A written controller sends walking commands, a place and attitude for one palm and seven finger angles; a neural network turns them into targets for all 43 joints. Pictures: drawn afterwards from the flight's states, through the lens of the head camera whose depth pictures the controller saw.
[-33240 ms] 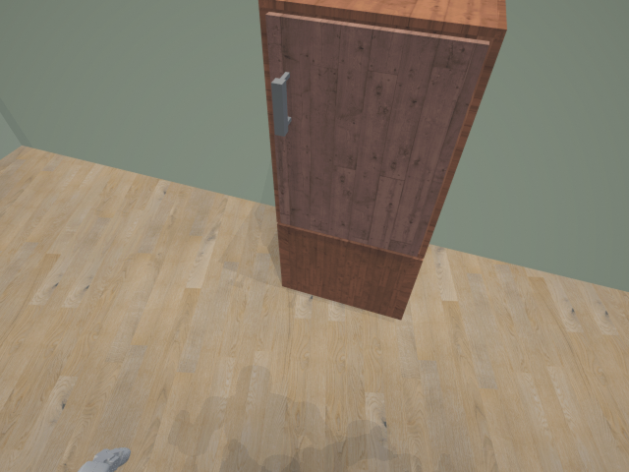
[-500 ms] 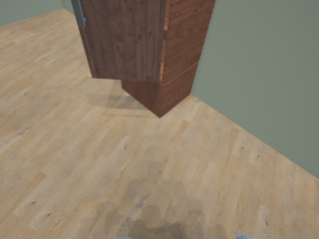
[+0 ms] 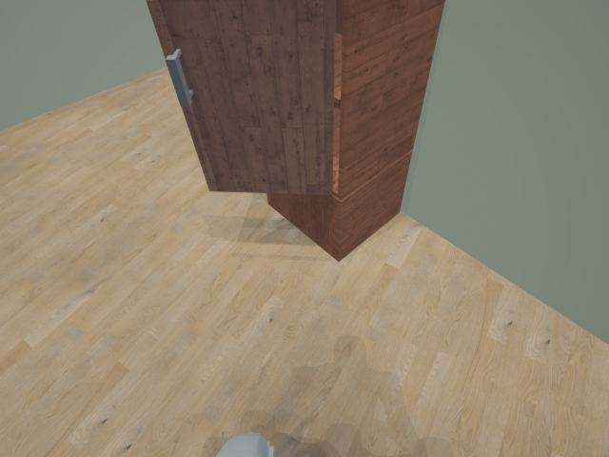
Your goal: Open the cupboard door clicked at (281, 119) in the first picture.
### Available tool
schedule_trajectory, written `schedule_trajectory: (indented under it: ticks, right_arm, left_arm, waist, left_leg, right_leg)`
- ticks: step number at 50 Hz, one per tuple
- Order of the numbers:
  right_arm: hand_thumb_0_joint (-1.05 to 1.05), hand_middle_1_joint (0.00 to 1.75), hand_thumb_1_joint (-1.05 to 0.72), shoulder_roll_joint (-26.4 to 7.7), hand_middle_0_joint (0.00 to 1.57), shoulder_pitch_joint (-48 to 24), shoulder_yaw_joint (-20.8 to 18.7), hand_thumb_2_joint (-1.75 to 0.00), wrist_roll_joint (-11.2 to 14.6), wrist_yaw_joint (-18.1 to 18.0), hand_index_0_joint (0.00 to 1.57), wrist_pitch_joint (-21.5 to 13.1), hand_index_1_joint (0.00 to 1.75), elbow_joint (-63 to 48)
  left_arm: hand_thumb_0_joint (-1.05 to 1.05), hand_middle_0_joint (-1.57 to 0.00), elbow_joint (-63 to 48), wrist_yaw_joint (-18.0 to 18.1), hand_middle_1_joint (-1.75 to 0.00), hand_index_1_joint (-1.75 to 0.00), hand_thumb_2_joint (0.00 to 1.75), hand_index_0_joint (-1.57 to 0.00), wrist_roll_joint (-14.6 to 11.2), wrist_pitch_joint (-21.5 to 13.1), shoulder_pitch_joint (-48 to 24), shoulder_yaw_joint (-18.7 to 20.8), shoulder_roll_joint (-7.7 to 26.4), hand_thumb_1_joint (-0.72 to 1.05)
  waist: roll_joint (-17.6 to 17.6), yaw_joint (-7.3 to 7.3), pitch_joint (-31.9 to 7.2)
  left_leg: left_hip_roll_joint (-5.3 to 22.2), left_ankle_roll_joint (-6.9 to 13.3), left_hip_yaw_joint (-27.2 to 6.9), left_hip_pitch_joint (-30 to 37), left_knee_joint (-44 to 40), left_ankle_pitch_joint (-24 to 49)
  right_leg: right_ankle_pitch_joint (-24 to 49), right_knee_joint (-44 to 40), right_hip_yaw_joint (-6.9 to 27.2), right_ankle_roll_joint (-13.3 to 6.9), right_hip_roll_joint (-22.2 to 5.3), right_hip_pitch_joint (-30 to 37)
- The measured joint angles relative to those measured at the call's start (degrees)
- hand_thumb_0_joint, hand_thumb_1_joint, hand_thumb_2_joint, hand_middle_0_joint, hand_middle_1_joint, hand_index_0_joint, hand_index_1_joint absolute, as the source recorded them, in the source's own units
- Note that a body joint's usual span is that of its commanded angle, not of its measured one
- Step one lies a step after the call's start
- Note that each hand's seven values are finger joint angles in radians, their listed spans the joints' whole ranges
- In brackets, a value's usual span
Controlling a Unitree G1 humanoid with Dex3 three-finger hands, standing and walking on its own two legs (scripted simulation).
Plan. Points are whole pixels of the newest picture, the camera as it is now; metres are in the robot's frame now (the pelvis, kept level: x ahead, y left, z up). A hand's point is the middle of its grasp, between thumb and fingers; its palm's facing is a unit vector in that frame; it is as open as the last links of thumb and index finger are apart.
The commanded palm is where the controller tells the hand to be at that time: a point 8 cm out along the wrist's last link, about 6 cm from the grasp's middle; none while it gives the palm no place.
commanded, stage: take the last steps up to it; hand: left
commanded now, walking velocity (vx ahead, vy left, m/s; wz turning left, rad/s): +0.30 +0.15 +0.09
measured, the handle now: (182, 78) +0.95 +0.36 +0.03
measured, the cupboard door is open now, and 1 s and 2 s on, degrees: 43 43 43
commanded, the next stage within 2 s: come to a stop and stand still in 0.86 s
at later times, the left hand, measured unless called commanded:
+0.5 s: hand (141, 438) +0.18 +0.29 -0.18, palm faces +0.08 -0.97 -0.21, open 7.4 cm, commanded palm none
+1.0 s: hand (177, 327) +0.36 +0.28 -0.17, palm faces +0.01 -0.98 -0.21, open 7.2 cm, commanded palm none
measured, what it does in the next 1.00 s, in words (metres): walks ahead: left foot, then right foot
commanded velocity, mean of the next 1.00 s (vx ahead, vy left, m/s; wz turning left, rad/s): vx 0.22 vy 0.06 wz -0.04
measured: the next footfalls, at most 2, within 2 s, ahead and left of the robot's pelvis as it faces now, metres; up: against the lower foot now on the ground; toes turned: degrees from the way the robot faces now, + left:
left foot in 0.30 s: +0.22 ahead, +0.21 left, +0.00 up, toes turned +10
right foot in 0.70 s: +0.35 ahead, -0.01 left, +0.00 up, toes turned -9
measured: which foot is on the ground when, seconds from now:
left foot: up 0.00-0.28, down 0.30-0.72, up 0.74-1.00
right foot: down 0.00-0.30, up 0.32-0.68, down 0.70-1.00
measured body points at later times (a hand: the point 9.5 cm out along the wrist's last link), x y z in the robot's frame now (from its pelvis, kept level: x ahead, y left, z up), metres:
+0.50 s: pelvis +0.17 +0.10 -0.01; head +0.21 +0.10 +0.44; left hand +0.18 +0.34 -0.17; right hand +0.26 -0.13 -0.16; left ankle +0.18 +0.20 -0.75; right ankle +0.16 +0.00 -0.67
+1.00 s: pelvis +0.35 +0.09 +0.00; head +0.39 +0.09 +0.45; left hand +0.36 +0.33 -0.15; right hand +0.38 -0.14 -0.16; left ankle +0.41 +0.24 -0.70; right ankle +0.31 +0.00 -0.75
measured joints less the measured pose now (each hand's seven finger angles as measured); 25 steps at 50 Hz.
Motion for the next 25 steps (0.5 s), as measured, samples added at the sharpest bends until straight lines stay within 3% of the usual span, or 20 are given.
schedule_trajectory:
  ticks: [7, 11, 14, 15, 17, 18, 20, 22, 25]
  right_arm:
    - [0.01, 0.29, -0.91, 0.03, 0.19, -3.44, -0.1, -0.9, 0.31, 0.58, 0.2, -0.53, 0.3, -1.06]
    - [0.01, 0.29, -0.91, 0.53, 0.19, -6.41, 0.45, -0.9, 0.43, 0.98, 0.19, -1.02, 0.3, -1.73]
    - [0.01, 0.29, -0.91, 1.16, 0.19, -8.48, 1.07, -0.9, 0.35, 0.98, 0.2, -2.69, 0.3, -3.03]
    - [0.01, 0.29, -0.91, 1.0, 0.19, -8.81, 1.24, -0.9, 0.17, 0.84, 0.2, -3.67, 0.3, -3.81]
    - [0.01, 0.29, -0.91, 2.21, 0.19, -9.84, 1.21, -0.9, 0.03, -0.28, 0.2, -5.07, 0.3, -4.57]
    - [0.0, 0.29, -0.91, 2.89, 0.19, -9.9, 1.47, -0.9, 0.01, -0.68, 0.2, -5.36, 0.3, -4.74]
    - [0.0, 0.29, -0.91, 4.0, 0.2, -9.07, 2.01, -0.9, -0.03, -1.3, 0.2, -5.7, 0.3, -4.73]
    - [-0.01, 0.29, -0.92, 4.65, 0.2, -7.69, 1.55, -0.89, 0.43, -2.24, 0.2, -6.26, 0.3, -4.67]
    - [-0.02, 0.29, -0.95, 3.46, 0.2, -5.62, 1.19, -0.89, 0.3, -2.89, 0.2, -6.92, 0.3, -4.15]
  left_arm:
    - [0.01, -0.21, 4.22, -0.17, -0.3, -0.3, 0.9, -0.21, 0.24, -1.29, 4.97, -0.72, -1.74, 0.91]
    - [0.01, -0.21, 5.88, -0.03, -0.3, -0.3, 0.9, -0.21, 0.69, -0.98, 7.02, -0.66, -1.75, 0.91]
    - [0.01, -0.21, 6.97, 0.02, -0.3, -0.3, 0.9, -0.21, 0.7, -0.29, 8.58, -0.29, -1.33, 0.9]
    - [0.01, -0.21, 7.21, -0.09, -0.3, -0.3, 0.9, -0.21, 0.52, 0.06, 9.27, -0.25, -1.43, 0.9]
    - [0.01, -0.21, 7.76, -0.17, -0.3, -0.3, 0.9, -0.21, 0.14, 1.51, 7.62, -0.09, -0.41, 0.9]
    - [0.01, -0.21, 7.61, -0.07, -0.3, -0.3, 0.9, -0.21, 0.06, 2.01, 6.54, 0.07, 0.22, 0.9]
    - [0.01, -0.21, 6.84, -0.03, -0.3, -0.3, 0.9, -0.2, 0.03, 2.29, 4.16, 0.5, 1.35, 0.91]
    - [0.01, -0.2, 5.42, -0.16, -0.3, -0.3, 0.9, -0.2, 0.19, 2.31, 1.38, 1.0, 2.13, 0.91]
    - [0.01, -0.2, 2.62, -0.4, -0.3, -0.29, 0.9, -0.2, 0.29, 2.17, -2.77, 1.39, 2.67, 0.91]
  waist:
    - [-0.91, 1.61, 0.56]
    - [-1.39, 3.35, 1.27]
    - [-2.14, 4.23, 1.63]
    - [-1.45, 4.04, 1.38]
    - [-2.51, 3.28, 2.55]
    - [-3.1, 3.34, 2.89]
    - [-3.69, 3.31, 2.58]
    - [-3.8, 2.92, 2.14]
    - [-3.43, 2.09, 1.33]
  left_leg:
    - [3.21, -1.47, 1.2, -3.72, -8.86, 5.0]
    - [2.73, -0.46, 3.79, -0.62, -19.94, 3.38]
    - [1.12, 1.09, 5.49, 5.13, -29.39, 1.94]
    - [1.26, 1.9, 5.36, 6.71, -31.32, 3.66]
    - [0.33, 2.72, 5.92, 5.97, -26.71, 2.0]
    - [0.05, 2.95, 6.57, 6.8, -26.12, 0.4]
    - [-0.3, 3.14, 7.75, 9.29, -27.75, -1.08]
    - [-0.88, 3.01, 8.72, 12.39, -31.16, -0.59]
    - [-1.95, 3.6, 9.9, 16.91, -36.57, 0.3]
  right_leg:
    - [0.1, -7.26, -2.48, 2.19, -1.9, 6.69]
    - [-2.96, -6.26, -3.76, 4.48, -3.45, 8.88]
    - [-7.59, -0.8, -3.37, 6.23, -5.24, 8.59]
    - [-9.93, 4.47, -3.06, 5.55, -5.49, 6.73]
    - [-14.24, 22.19, 1.8, 2.78, -5.46, -0.1]
    - [-14.41, 30.69, 3.99, 1.44, -4.64, -4.04]
    - [-11.32, 42.18, 5.19, 0.13, -3.14, -11.34]
    - [-7.74, 45.77, 4.71, -0.2, -2.37, -16.83]
    - [-3.93, 42.01, 3.65, -0.16, -1.81, -21.89]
